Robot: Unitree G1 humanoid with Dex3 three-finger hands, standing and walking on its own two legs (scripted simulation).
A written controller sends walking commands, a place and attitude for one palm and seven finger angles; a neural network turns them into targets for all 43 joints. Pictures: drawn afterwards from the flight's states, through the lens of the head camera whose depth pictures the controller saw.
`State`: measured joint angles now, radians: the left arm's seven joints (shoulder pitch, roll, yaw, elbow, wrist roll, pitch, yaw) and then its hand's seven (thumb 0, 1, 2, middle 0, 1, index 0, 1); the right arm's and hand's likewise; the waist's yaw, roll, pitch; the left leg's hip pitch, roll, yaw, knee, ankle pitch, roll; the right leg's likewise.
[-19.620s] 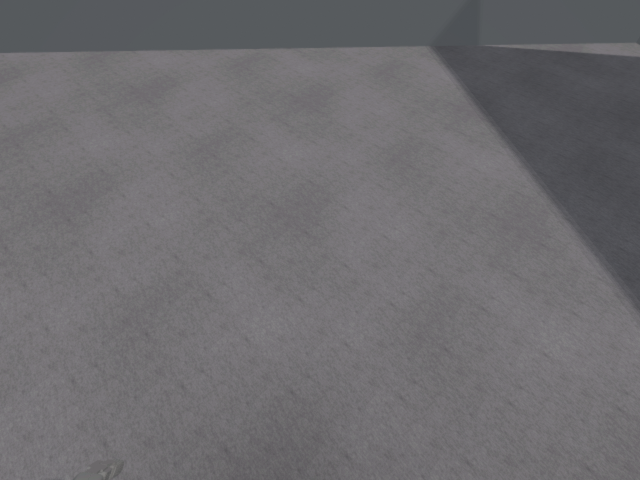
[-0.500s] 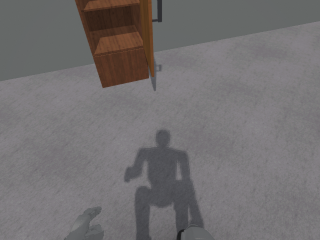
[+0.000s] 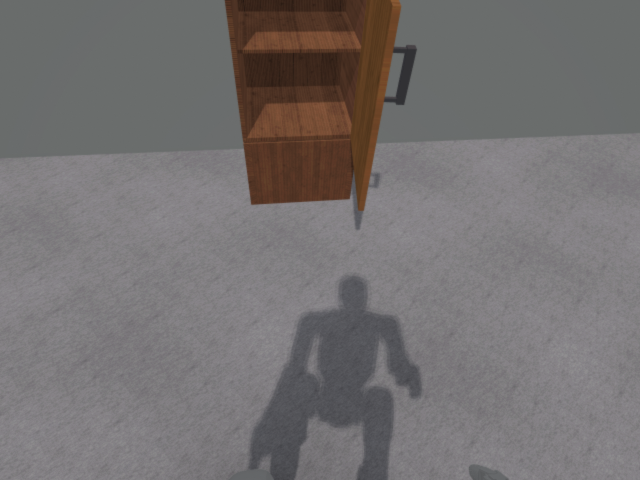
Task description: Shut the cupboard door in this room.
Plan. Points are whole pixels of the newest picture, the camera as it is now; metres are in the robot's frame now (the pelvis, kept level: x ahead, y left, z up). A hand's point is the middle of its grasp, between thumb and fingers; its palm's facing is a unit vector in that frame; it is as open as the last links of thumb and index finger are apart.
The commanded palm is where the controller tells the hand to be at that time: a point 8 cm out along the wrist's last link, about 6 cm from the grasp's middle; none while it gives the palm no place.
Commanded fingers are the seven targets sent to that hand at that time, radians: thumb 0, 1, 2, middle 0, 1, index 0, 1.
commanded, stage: turn or walk to find it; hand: left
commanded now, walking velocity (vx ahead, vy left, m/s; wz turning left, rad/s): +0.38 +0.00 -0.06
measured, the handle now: (397, 76) +1.00 -0.06 +0.02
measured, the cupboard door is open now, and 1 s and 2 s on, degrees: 83 83 83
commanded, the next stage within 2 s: stand and wait in 0.48 s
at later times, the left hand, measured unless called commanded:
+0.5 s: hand (255, 333) +0.36 +0.16 -0.15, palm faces -0.12 -0.96 -0.25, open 7.4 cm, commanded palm none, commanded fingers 0.00 0.90 0.90 -0.20 -0.30 -0.20 -0.30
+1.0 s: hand (267, 352) +0.34 +0.14 -0.18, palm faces +0.00 -0.99 -0.13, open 7.3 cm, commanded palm none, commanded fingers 0.00 0.90 0.90 -0.20 -0.30 -0.20 -0.30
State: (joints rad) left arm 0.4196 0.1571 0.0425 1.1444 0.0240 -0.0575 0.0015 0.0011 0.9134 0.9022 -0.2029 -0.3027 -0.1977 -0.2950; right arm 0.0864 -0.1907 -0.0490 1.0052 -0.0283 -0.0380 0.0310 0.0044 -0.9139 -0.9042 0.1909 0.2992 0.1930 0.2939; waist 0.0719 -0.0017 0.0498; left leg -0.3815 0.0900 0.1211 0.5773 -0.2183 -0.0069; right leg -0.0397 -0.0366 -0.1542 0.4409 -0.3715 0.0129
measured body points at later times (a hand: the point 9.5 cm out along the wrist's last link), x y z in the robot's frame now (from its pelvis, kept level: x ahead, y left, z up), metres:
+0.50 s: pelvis +0.21 -0.02 -0.01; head +0.23 -0.05 +0.44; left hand +0.37 +0.21 -0.13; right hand +0.09 -0.23 -0.17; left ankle +0.09 +0.11 -0.73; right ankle +0.30 -0.14 -0.73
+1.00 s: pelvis +0.33 -0.03 +0.00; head +0.34 +0.00 +0.45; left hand +0.34 +0.19 -0.17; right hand +0.37 -0.26 -0.14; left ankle +0.37 +0.08 -0.73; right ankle +0.31 -0.14 -0.73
